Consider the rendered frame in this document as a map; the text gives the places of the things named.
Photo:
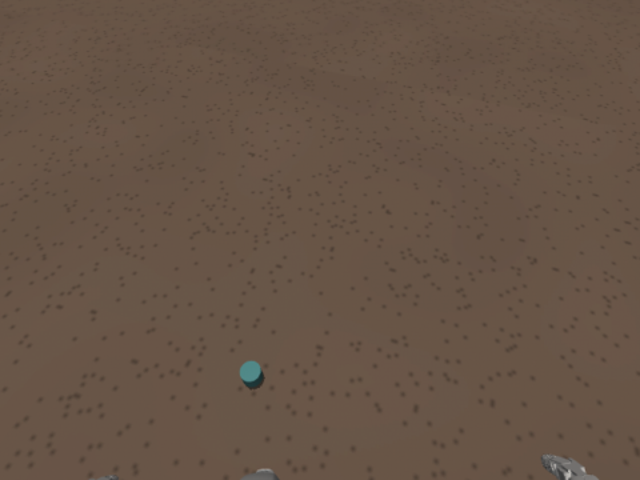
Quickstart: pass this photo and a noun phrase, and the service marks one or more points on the tin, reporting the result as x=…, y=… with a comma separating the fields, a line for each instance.
x=251, y=373

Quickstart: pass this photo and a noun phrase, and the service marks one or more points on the right robot hand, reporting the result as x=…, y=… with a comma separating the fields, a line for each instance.
x=565, y=469

